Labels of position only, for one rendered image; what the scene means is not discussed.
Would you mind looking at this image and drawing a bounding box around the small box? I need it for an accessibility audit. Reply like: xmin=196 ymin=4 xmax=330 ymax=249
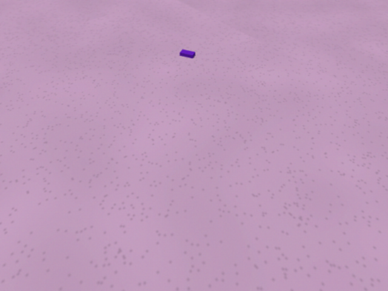
xmin=179 ymin=49 xmax=195 ymax=58

